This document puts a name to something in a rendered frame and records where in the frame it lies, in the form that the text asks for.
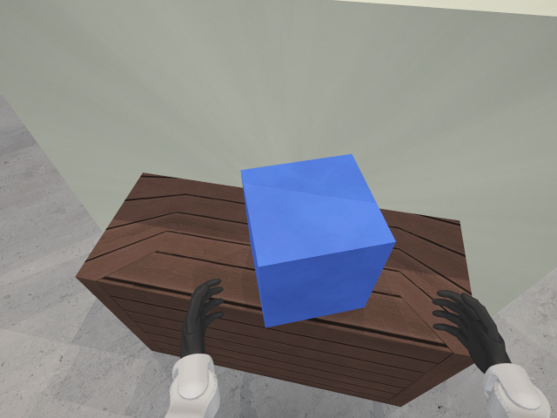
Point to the left robot forearm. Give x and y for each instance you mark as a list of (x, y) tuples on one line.
[(194, 392)]

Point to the carton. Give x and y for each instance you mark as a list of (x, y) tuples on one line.
[(319, 240)]

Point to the right robot forearm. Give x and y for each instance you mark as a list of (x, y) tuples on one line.
[(511, 394)]

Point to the robot right hand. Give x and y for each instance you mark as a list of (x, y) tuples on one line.
[(476, 329)]

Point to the robot left hand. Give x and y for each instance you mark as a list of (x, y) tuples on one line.
[(195, 321)]

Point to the pedestal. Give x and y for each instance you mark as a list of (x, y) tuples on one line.
[(171, 235)]

